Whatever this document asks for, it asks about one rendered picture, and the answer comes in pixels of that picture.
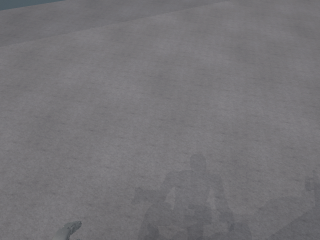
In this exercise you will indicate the left robot hand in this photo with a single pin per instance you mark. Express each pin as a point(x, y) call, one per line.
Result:
point(67, 230)

